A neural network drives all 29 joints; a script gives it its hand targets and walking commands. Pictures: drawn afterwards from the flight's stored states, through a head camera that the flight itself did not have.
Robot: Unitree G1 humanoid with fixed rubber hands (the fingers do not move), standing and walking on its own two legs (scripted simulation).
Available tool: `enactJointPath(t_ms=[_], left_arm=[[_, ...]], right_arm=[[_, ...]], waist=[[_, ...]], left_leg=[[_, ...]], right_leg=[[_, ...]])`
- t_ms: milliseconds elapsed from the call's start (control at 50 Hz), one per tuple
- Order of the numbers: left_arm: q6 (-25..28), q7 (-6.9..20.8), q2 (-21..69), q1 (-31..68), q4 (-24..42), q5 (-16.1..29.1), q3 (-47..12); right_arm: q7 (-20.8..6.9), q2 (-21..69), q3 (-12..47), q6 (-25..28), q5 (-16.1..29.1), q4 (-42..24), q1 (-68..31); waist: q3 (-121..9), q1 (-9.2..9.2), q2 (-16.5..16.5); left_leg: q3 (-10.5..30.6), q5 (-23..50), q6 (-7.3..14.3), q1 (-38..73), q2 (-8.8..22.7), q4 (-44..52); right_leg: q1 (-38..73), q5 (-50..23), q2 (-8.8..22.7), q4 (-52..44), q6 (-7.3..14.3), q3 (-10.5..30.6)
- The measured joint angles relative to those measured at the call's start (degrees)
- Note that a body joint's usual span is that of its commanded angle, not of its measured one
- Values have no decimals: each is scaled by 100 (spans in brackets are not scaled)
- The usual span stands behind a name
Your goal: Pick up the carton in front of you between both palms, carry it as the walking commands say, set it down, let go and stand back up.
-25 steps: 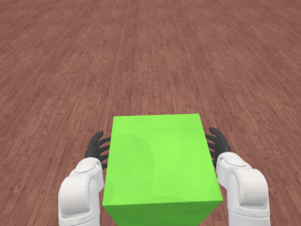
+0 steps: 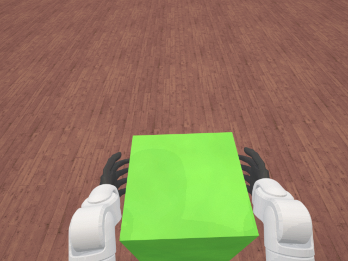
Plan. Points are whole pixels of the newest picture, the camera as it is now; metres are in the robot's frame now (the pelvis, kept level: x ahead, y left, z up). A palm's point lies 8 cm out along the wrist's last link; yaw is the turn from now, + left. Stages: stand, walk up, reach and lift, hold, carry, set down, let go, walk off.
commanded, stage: carry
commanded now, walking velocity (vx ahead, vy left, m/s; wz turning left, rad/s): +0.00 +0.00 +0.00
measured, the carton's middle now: (184, 202) +0.26 +0.00 +0.01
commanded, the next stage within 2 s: none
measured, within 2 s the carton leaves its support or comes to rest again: neither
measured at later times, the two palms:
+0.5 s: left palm (129, 161) +0.35 +0.13 +0.05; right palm (254, 160) +0.34 -0.17 +0.05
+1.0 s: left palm (136, 171) +0.34 +0.11 +0.03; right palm (259, 170) +0.33 -0.19 +0.03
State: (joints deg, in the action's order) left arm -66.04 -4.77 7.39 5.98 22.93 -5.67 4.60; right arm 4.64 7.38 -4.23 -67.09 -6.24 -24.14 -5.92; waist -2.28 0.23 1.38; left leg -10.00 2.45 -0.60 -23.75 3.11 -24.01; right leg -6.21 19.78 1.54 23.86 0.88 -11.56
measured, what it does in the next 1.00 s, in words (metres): shifts its weight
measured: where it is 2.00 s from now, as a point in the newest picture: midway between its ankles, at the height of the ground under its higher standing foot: outside the picture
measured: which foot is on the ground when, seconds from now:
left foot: down 0.00-1.00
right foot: down 0.00-1.00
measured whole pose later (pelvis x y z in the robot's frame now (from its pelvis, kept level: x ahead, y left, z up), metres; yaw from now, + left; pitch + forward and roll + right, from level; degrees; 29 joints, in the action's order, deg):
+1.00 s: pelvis +0.05 -0.02 -0.01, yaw -3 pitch +2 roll +1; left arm -40.6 -1.5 7.8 10.3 -5.9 -12.1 9.1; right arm 1.2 7.8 -8.4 -40.7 -12.1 5.9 -10.5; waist -2.8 0.3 -1.3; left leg -12.1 -11.9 0.5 -21.5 4.9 -32.4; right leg -5.0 26.6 1.1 29.8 1.7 -7.2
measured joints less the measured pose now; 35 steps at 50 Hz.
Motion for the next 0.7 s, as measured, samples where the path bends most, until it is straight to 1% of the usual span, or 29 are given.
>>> enactJointPath(t_ms=[20,40,80,120,200,300,360,420,480,540,580,620,700], left_arm=[[-43,2,0,47,16,-4,30],[-102,2,3,109,15,-15,78],[-225,2,9,187,-6,-60,159],[-320,3,14,246,-71,-97,203],[-306,4,27,343,-297,-130,241],[-21,38,20,271,-688,-162,200],[240,102,8,160,-914,-210,167],[570,167,2,83,-1118,-268,148],[910,215,-2,4,-1327,-326,116],[1210,250,-8,-74,-1565,-376,99],[1408,273,-9,-80,-1775,-426,120],[1616,305,-8,-34,-2039,-483,171],[2110,360,18,262,-2718,-645,339]], right_arm=[[1,2,5,-9,0,10,-31],[1,7,1,-21,1,67,-94],[0,20,-23,-70,18,230,-227],[-1,29,-58,-126,24,360,-307],[-29,37,-141,-108,-4,572,-390],[-69,21,-139,142,-77,859,-258],[-92,9,-87,367,-141,1038,-137],[-120,1,-52,661,-208,1213,-68],[-151,-5,-32,971,-270,1386,15],[-189,-9,-21,1260,-329,1610,93],[-217,-7,-23,1461,-385,1831,95],[-253,-5,-55,1673,-453,2106,43],[-353,20,-272,2151,-633,2783,-276]], waist=[[-64,14,-109],[-108,8,-249],[-205,-3,-397],[-293,-9,-425],[-402,-37,-349],[-407,-5,-232],[-403,18,-199],[-387,15,-181],[-358,1,-183],[-336,-3,-193],[-330,-4,-213],[-345,-16,-242],[-341,-51,-248]], left_leg=[[-62,-289,172,117,-60,-12],[-125,-628,299,176,-132,-95],[-205,-1022,418,236,-183,-202],[-231,-1104,384,296,-176,-195],[-261,-1279,363,298,-128,-256],[-258,-1243,354,255,-80,-376],[-240,-1181,334,285,-66,-375],[-222,-1193,283,261,-29,-458],[-204,-1276,202,295,4,-516],[-186,-1367,151,433,23,-439],[-177,-1361,153,483,38,-435],[-171,-1331,148,493,55,-468],[-172,-1428,79,424,109,-600]], right_leg=[[-8,222,81,249,-57,39],[-49,264,184,477,-123,109],[-111,386,261,744,-217,279],[-29,323,240,516,-271,390],[195,254,174,29,-297,430],[103,123,157,217,-325,445],[185,65,135,124,-312,431],[276,104,96,-21,-250,417],[256,204,76,139,-192,410],[210,247,64,426,-190,403],[186,239,58,583,-219,400],[252,255,41,522,-225,395],[399,455,-23,215,-87,398]])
